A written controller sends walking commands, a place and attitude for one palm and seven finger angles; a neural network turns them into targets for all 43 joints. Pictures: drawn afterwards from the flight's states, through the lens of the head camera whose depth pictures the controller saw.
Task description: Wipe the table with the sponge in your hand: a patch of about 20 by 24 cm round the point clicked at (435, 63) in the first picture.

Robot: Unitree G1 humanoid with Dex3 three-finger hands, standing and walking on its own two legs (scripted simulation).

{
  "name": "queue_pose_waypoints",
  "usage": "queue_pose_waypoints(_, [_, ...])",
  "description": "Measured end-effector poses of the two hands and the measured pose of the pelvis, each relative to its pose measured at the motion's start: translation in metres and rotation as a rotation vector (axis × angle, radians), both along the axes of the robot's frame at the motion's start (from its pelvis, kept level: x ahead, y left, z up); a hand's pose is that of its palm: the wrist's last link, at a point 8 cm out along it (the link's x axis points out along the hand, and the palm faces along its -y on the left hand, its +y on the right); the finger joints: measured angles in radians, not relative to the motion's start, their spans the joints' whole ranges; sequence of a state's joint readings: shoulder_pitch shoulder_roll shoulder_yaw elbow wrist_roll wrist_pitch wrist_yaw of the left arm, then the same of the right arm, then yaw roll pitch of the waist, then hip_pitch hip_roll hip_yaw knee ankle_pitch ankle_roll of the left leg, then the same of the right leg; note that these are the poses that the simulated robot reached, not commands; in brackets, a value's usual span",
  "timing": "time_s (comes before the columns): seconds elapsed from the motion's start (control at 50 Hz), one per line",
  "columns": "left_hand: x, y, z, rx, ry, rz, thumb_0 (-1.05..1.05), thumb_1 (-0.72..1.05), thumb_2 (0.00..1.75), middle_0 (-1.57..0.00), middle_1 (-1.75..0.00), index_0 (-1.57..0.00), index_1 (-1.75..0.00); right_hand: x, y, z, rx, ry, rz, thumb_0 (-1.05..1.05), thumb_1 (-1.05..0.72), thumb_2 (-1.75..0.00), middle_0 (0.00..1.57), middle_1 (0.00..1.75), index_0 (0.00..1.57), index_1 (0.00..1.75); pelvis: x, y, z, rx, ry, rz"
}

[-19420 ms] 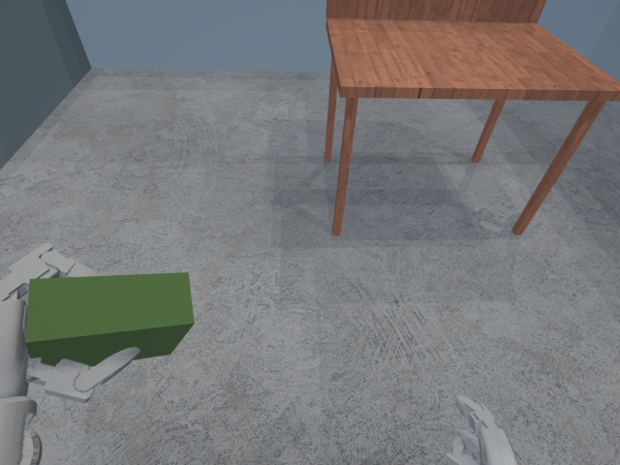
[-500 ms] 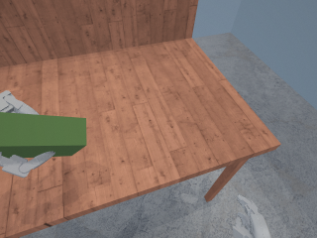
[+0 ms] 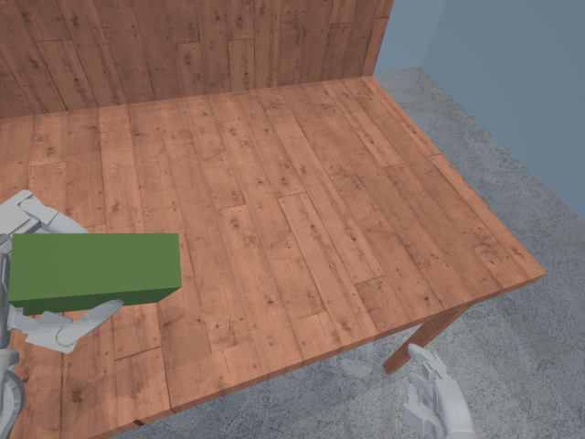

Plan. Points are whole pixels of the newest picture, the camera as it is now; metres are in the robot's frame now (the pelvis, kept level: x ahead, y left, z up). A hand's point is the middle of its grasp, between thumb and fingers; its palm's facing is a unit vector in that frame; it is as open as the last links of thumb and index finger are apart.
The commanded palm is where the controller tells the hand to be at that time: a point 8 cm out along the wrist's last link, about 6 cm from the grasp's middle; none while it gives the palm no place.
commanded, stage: come to a stop and stand still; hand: left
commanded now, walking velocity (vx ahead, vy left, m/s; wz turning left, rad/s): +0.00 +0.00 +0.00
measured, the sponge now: (124, 273) +0.24 +0.21 +0.14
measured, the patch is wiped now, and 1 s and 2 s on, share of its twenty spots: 0.00 0.00 0.00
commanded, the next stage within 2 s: look again from close up in 0.22 s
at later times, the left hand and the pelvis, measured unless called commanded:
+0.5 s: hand (81, 284) +0.22 +0.24 +0.15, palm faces +0.36 -0.85 -0.39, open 9.7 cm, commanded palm +0.16 +0.27 +0.18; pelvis -0.01 -0.01 +0.00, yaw +0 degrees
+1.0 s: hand (56, 251) +0.23 +0.26 +0.18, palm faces +0.44 -0.78 -0.44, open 9.7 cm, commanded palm +0.15 +0.25 +0.18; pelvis -0.01 -0.02 +0.00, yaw +0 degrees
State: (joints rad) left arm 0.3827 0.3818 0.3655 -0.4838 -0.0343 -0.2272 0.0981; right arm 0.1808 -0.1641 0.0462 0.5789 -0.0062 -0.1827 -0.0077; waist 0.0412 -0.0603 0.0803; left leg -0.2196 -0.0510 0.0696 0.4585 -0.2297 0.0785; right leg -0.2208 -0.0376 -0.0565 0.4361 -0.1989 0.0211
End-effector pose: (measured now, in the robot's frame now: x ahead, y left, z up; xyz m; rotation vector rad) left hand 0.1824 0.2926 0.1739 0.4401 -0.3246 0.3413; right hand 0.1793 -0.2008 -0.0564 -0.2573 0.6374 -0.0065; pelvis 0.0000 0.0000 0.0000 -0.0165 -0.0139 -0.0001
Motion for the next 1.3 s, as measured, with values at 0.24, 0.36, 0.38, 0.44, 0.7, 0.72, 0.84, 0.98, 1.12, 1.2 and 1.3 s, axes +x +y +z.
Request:
queue_pose_waypoints(0.24, [-0.006,0.003,-0.005,0.009,0.039,-0.005,0.0,-0.45,1.02,-0.8,-1.35,-0.77,-1.36,-0.009,0.002,-0.002,-0.007,0.022,-0.013,0.01,-0.9,-0.89,0.21,0.3,0.2,0.3,-0.005,0.005,0.0,-0.005,-0.004,-0.001])
queue_pose_waypoints(0.36, [-0.007,-0.002,-0.002,0.015,0.037,0.001,0.0,-0.45,1.02,-0.8,-1.35,-0.77,-1.36,-0.019,-0.011,-0.007,-0.016,0.053,-0.038,0.01,-0.9,-0.9,0.21,0.3,0.2,0.3,-0.006,0.001,0.001,-0.008,-0.003,0.0])
queue_pose_waypoints(0.38, [-0.007,-0.004,-0.002,0.013,0.041,0.0,0.0,-0.45,1.02,-0.8,-1.35,-0.77,-1.36,-0.021,-0.014,-0.008,-0.017,0.056,-0.044,0.01,-0.9,-0.9,0.21,0.3,0.2,0.3,-0.006,0.0,0.001,-0.009,-0.003,0.0])
queue_pose_waypoints(0.44, [-0.006,-0.009,-0.004,0.007,0.053,-0.003,0.0,-0.45,1.02,-0.8,-1.35,-0.77,-1.36,-0.024,-0.022,-0.008,-0.021,0.059,-0.059,0.01,-0.9,-0.9,0.21,0.3,0.2,0.3,-0.005,-0.004,0.002,-0.007,-0.001,-0.002])
queue_pose_waypoints(0.7, [-0.003,-0.027,-0.004,0.007,0.077,-0.02,0.0,-0.45,1.02,-0.8,-1.35,-0.77,-1.36,-0.021,-0.047,-0.004,-0.038,0.037,-0.094,0.01,-0.9,-0.9,0.21,0.3,0.2,0.3,-0.003,-0.018,0.002,-0.007,0.007,-0.005])
queue_pose_waypoints(0.72, [-0.003,-0.028,-0.004,0.007,0.076,-0.02,0.0,-0.45,1.02,-0.8,-1.35,-0.77,-1.36,-0.02,-0.048,-0.003,-0.039,0.035,-0.094,0.01,-0.9,-0.9,0.21,0.3,0.2,0.3,-0.003,-0.019,0.003,-0.007,0.008,-0.005])
queue_pose_waypoints(0.84, [-0.005,-0.03,-0.004,-0.001,0.086,-0.01,0.0,-0.45,1.02,-0.8,-1.35,-0.77,-1.36,-0.014,-0.05,-0.002,-0.036,0.025,-0.091,0.01,-0.9,-0.9,0.21,0.3,0.2,0.3,-0.002,-0.022,0.003,-0.007,0.01,-0.004])
queue_pose_waypoints(0.98, [0.009,0.0,0.018,0.141,-0.011,0.029,0.0,-0.45,1.02,-0.8,-1.35,-0.77,-1.36,-0.015,-0.043,-0.006,-0.048,0.049,-0.021,0.01,-0.9,-0.9,0.21,0.3,0.2,0.3,-0.009,-0.026,0.001,-0.009,0.022,-0.001])
queue_pose_waypoints(1.12, [0.004,-0.02,0.0,0.018,0.028,-0.03,0.0,-0.45,1.02,-0.79,-1.35,-0.76,-1.36,-0.024,-0.034,-0.009,0.012,0.017,-0.061,0.01,-0.9,-0.9,0.21,0.3,0.2,0.3,-0.005,-0.013,-0.001,0.003,0.012,-0.019])
queue_pose_waypoints(1.2, [0.0,-0.025,-0.015,0.009,0.088,-0.074,0.0,-0.45,1.02,-0.79,-1.35,-0.76,-1.36,-0.027,-0.029,-0.012,0.002,0.049,-0.072,0.01,-0.9,-0.9,0.21,0.3,0.2,0.3,-0.001,-0.011,-0.001,0.002,0.012,-0.009])
queue_pose_waypoints(1.3, [0.003,-0.006,-0.015,0.012,0.071,-0.009,0.0,-0.45,1.03,-0.79,-1.35,-0.76,-1.36,-0.023,-0.024,-0.012,-0.018,0.074,-0.05,0.01,-0.9,-0.9,0.21,0.3,0.2,0.3,0.001,-0.011,-0.001,-0.003,0.01,0.003])
